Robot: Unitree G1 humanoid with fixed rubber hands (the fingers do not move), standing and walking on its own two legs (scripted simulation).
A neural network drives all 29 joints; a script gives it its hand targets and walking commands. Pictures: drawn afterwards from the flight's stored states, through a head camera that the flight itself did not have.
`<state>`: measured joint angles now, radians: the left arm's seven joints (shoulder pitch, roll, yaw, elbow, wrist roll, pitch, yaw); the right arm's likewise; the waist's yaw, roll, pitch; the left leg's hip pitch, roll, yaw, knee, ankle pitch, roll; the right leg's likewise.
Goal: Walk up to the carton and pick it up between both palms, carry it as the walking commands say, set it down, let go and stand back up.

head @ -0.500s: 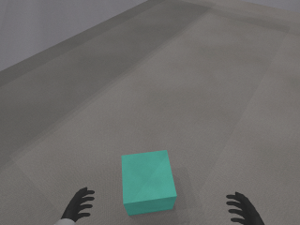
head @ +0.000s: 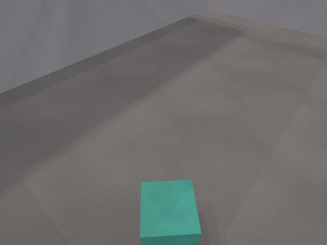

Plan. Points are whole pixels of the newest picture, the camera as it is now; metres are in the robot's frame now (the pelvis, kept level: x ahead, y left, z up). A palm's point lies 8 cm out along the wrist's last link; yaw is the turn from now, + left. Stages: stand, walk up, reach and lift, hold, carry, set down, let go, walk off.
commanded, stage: stand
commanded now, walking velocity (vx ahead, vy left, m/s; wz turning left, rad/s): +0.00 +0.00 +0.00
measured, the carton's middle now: (167, 216) +0.44 +0.01 -0.63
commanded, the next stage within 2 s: none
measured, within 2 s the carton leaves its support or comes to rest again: neither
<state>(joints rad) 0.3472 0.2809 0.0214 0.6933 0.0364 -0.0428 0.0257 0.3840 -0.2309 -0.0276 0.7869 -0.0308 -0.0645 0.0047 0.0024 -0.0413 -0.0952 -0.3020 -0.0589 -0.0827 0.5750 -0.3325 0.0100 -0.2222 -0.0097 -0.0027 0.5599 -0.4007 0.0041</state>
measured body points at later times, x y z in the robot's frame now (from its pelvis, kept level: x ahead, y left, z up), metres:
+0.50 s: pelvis +0.01 +0.01 +0.00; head +0.00 +0.02 +0.45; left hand +0.01 +0.27 -0.15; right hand +0.04 -0.25 -0.14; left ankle -0.02 +0.12 -0.73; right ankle -0.07 -0.12 -0.73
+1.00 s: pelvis -0.01 +0.00 +0.00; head -0.01 +0.02 +0.45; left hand -0.06 +0.24 -0.16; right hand -0.01 -0.23 -0.15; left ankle -0.02 +0.12 -0.73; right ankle -0.07 -0.12 -0.73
